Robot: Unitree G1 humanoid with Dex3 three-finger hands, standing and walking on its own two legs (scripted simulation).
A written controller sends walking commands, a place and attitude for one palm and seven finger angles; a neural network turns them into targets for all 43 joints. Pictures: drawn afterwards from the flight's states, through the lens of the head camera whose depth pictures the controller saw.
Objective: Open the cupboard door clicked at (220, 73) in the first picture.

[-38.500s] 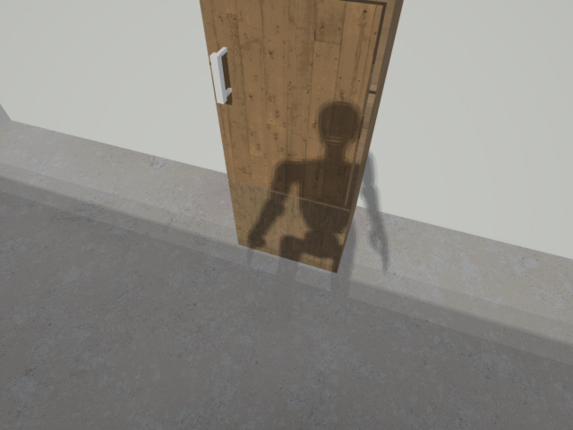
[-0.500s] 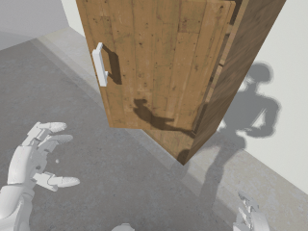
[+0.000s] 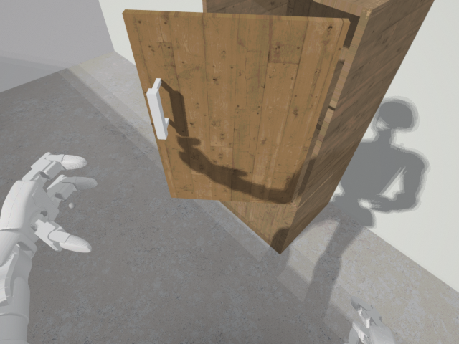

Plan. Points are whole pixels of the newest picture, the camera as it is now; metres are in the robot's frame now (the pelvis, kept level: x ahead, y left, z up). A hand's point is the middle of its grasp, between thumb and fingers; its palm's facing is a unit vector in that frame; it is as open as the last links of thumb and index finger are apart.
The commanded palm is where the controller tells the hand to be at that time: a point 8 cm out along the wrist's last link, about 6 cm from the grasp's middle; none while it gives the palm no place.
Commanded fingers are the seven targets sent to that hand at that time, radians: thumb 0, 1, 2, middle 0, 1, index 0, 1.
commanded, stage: raise the hand with hooked fingers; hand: left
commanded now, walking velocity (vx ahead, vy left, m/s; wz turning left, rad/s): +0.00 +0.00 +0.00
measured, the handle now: (160, 109) +0.57 +0.20 +0.08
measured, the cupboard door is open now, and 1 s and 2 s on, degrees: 42 42 42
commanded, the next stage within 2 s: move the hooked fingers beside the handle in 0.44 s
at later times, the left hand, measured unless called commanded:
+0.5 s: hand (92, 207) +0.30 +0.25 +0.10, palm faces +0.04 -1.00 -0.03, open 14.0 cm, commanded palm +0.27 +0.29 +0.10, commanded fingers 0.00 -0.50 0.30 -0.30 -1.20 -0.30 -1.20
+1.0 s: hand (102, 180) +0.35 +0.25 +0.09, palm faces +0.02 -1.00 +0.01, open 14.0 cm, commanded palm +0.33 +0.31 +0.09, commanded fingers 0.00 -0.50 0.30 -0.30 -1.20 -0.30 -1.20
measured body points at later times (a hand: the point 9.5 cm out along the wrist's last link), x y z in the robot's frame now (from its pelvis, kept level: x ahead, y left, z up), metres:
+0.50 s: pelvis +0.00 -0.02 +0.00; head +0.02 -0.03 +0.45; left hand +0.29 +0.30 +0.10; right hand +0.15 -0.27 -0.09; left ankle +0.03 +0.10 -0.72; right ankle -0.01 -0.12 -0.72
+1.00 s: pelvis -0.01 -0.01 +0.00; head +0.03 -0.01 +0.45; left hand +0.35 +0.30 +0.09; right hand +0.11 -0.28 -0.10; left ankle +0.03 +0.10 -0.72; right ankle -0.01 -0.12 -0.72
